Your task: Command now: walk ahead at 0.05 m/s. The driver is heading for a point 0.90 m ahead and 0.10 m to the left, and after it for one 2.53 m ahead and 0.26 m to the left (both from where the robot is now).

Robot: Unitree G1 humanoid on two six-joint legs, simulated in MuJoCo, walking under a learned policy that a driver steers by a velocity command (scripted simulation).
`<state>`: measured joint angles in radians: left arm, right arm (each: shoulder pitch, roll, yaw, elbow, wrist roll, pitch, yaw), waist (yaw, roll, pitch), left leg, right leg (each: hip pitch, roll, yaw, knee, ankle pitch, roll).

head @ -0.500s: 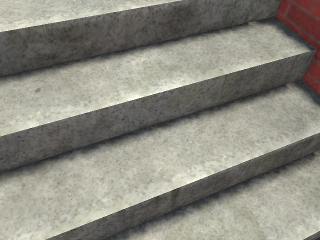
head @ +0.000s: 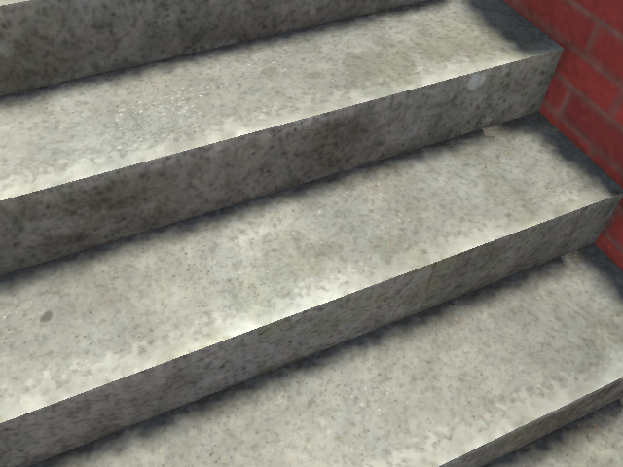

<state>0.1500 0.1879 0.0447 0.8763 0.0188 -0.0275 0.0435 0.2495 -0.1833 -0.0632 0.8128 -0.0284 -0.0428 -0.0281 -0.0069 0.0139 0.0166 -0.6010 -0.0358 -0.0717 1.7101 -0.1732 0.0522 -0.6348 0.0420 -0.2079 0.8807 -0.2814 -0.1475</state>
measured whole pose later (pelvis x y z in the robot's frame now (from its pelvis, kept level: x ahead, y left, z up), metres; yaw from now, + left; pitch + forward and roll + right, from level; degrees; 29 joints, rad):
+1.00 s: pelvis +0.22 -0.03 +0.05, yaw -1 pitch +5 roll +1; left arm 0.12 0.18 0.05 0.70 0.02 -0.03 0.02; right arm 0.56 -0.19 -0.05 1.06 -0.06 -0.13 -0.04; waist -0.06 0.04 -0.06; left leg 0.12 0.04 0.05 0.16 -0.37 -0.04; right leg -1.18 -0.13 0.02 1.89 -0.77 -0.13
